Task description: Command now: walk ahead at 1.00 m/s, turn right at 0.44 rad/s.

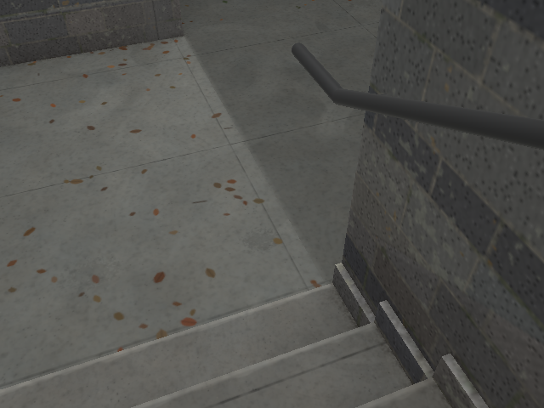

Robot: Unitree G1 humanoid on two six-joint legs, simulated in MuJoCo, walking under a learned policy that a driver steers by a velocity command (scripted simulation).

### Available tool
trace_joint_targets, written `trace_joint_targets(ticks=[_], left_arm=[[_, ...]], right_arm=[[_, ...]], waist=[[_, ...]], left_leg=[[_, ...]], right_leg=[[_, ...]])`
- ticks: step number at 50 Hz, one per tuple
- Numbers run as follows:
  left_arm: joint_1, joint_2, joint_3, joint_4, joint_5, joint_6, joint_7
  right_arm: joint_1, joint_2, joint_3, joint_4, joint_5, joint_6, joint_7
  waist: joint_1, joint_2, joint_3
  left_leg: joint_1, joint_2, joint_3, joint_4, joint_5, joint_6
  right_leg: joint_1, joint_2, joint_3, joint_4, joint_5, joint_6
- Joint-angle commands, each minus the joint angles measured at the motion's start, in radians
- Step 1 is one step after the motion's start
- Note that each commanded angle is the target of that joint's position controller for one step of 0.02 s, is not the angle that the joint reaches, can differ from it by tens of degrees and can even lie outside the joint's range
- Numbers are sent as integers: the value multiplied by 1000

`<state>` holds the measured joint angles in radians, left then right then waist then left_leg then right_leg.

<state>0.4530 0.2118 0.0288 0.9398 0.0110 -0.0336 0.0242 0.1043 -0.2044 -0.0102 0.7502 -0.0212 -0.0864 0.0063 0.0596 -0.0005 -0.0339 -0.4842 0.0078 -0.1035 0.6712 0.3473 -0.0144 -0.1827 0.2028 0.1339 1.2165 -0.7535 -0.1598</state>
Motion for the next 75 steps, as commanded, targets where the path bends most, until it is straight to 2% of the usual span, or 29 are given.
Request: trace_joint_targets(ticks=[1, 3, 5, 6, 8, 10, 12, 17, 22, 24, 26, 28, 29, 30, 35, 39, 41, 42, 44, 47, 51, 56, 59, 65, 69, 70, 71, 72, 75], left_arm=[[-378, 166, 59, -120, 14, -22, -8], [-175, -53, -8, -259, -20, -45, 14], [-246, -3, 2, -218, 54, -29, 9], [-318, -7, -8, -321, 76, -34, -1], [-525, 105, 8, -373, 26, -9, -31], [-232, 107, 29, -218, 35, 27, -65], [-427, 149, 30, -248, 34, 10, -67], [-638, 57, 13, -303, 1, -51, -57], [85, 219, 81, -118, 73, -61, -25], [126, 334, 117, -94, 32, -58, -42], [-26, 131, 60, -131, 23, -61, -22], [-45, 100, 47, -80, -1, -80, 9], [-173, -71, -32, -129, 102, -106, -20], [-221, -11, -20, -141, 123, -108, -21], [-35, 143, -6, -134, 124, -135, 43], [-48, 267, 16, -176, 76, -114, 18], [-160, 163, -14, -242, 94, -89, -71], [6, 50, -40, -269, 75, -94, -119], [-138, 219, -9, -350, -23, -81, -109], [-91, 212, -33, -326, 83, -36, -17], [12, 85, -61, -307, 54, -7, -88], [25, 219, 19, -359, 22, -32, -34], [-78, 252, 47, -399, 22, -46, -23], [-374, 197, 22, -443, -5, -45, -12], [-318, 155, -18, -325, -40, -64, -108], [-165, 206, 12, -257, -62, -3, -71], [-67, 157, 2, -285, -23, -43, -120], [130, 93, -7, -247, 16, -58, -127], [-230, 247, 44, -329, 7, -69, -84]], right_arm=[[892, -232, -116, 254, 16, 16, -29], [553, -140, -48, 167, -9, 0, 10], [548, -94, -37, 178, 5, -16, 21], [422, -248, -69, 150, -15, -47, -1], [197, -178, -43, 93, -39, -46, -43], [253, -320, -91, 106, -2, -38, -26], [341, -195, -72, 116, 42, -44, -24], [531, -134, -64, 153, -8, 32, -23], [475, -144, -76, 191, 8, 47, -15], [501, -106, -50, 102, 27, 40, -57], [247, -189, -83, 82, -47, 51, -42], [242, -142, -89, 85, -34, 52, -16], [215, 19, -23, 83, -88, -16, 79], [215, 58, -15, 80, -87, -20, 114], [132, -143, -19, 171, -49, -36, 150], [324, -273, -92, 224, -122, -10, 105], [827, -312, -122, 386, -92, -31, 43], [750, -447, -130, 273, -63, -19, 38], [482, -347, -107, 135, -54, -19, 39], [69, -185, -23, -33, -36, -36, 56], [14, -351, -75, -102, -73, -48, 55], [138, -275, -96, -125, -25, -30, 74], [184, -123, -44, -186, -25, 19, 116], [65, -152, -37, -201, -71, 24, 84], [237, -73, -8, -84, 38, 30, 191], [94, -43, -2, -150, 68, 99, 77], [191, -296, -59, -133, 4, 55, 102], [47, -308, -64, -168, 4, 42, 121], [13, -374, -120, -220, -3, 54, 51]], waist=[[-532, 153, -1], [-120, 309, 53], [-102, -34, 158], [-14, 183, 158], [33, 7, 291], [81, 100, 93], [-19, -36, 155], [-258, 81, 146], [86, -39, -99], [42, -402, -279], [20, -14, 75], [-63, -53, 180], [-110, -84, -21], [-127, -111, 23], [-78, -52, 9], [-175, -9, 126], [-372, 392, -167], [-236, 238, -435], [-214, 32, -216], [48, -102, 104], [92, -67, -58], [33, 7, 3], [3, -250, -136], [-85, -42, 29], [-153, -66, 23], [-108, -133, 2], [-75, 117, -118], [54, 146, -232], [-73, 23, -49]], left_leg=[[808, 44, 88, -206, -35, 85], [792, 286, -385, 4, 340, 185], [502, 273, -431, -100, -251, 268], [388, 411, -742, -248, -629, 344], [-248, 182, -587, -425, -927, 290], [-338, 165, -413, -282, -658, 282], [-53, 64, -373, -127, -787, 273], [287, -18, -348, 13, -632, 231], [-249, -125, -183, 1067, -1101, 225], [-609, -54, -23, 1287, -1026, 162], [-519, 45, -30, 939, -764, 121], [-352, 69, -19, 573, -640, 76], [-175, 141, -19, 449, -469, 62], [-128, 112, 45, 426, -451, 34], [141, 23, 178, -43, 300, 0], [375, -22, 279, -139, -31, 47], [1173, 87, 54, -163, 271, 306], [1397, 301, -308, 82, 891, 515], [996, 409, -523, -33, 611, 568], [-163, 236, -360, -335, 111, 441], [-420, 9, -182, -200, -6, 313], [-17, 79, -388, 82, 91, 299], [-456, -200, -66, 474, -990, 37], [-128, 34, 131, 634, -720, -63], [475, 5, 203, 1, -443, -156], [407, -60, 201, -214, -579, -26], [602, 162, 45, -160, 36, 31], [593, 238, -33, -90, 100, 171], [389, 172, 44, -165, -231, 150]], right_leg=[[-552, 20, -29, 811, 625, 20], [-1026, 1, 24, 906, 121, -3], [-1027, -87, 52, 719, 149, -11], [-1088, -176, 113, 483, 245, 45], [-541, -284, 4, -192, 726, 184], [-93, -255, -73, -77, 886, 174], [-366, -272, -23, -331, 1130, 156], [-241, -229, -62, -880, 1031, 184], [672, -422, 50, -584, 973, 119], [808, -772, 470, -559, 1088, -54], [319, -636, 262, -703, 1008, -26], [6, -547, 43, -655, 1298, 38], [-110, -490, -9, -717, 1087, -2], [-185, -485, -61, -704, 1128, -54], [-303, -319, -300, -484, 729, 195], [-236, -360, -296, -156, 838, 306], [-653, -186, -228, 669, -100, 380], [-755, -177, -62, 815, -146, 396], [-1049, -236, 31, 856, -142, 386], [-514, -329, 53, 320, 243, 303], [51, -279, -122, 44, 785, 266], [-9, -194, -63, -401, 535, 232], [369, -632, 442, -746, 1340, -343], [-264, -357, -3, -885, 789, -57], [-453, -243, -138, -745, 622, 143], [-273, -335, -79, -739, 893, 93], [-217, -236, -75, -615, 614, 214], [-172, -284, -68, -737, 360, 246], [-207, -197, -130, -641, 455, 177]])
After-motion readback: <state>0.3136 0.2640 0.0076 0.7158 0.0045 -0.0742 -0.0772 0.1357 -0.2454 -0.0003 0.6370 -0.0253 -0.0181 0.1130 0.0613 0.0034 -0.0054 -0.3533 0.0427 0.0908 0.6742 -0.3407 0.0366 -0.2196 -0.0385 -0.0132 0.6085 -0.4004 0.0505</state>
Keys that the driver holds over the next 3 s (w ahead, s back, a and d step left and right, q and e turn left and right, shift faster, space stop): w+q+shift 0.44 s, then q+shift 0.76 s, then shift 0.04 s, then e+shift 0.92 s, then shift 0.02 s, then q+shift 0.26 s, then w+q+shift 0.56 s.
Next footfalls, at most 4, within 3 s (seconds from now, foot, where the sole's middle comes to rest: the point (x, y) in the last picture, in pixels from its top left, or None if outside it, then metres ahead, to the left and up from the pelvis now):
0.02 left None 0.12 0.16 -0.82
0.42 right None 0.49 -0.11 -0.97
0.82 left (238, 407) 0.73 0.18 -1.12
1.12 right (298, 370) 0.87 -0.01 -1.12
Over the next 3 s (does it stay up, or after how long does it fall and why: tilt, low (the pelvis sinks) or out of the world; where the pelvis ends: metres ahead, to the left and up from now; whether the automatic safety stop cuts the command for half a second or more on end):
stays up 0.86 0.26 -0.44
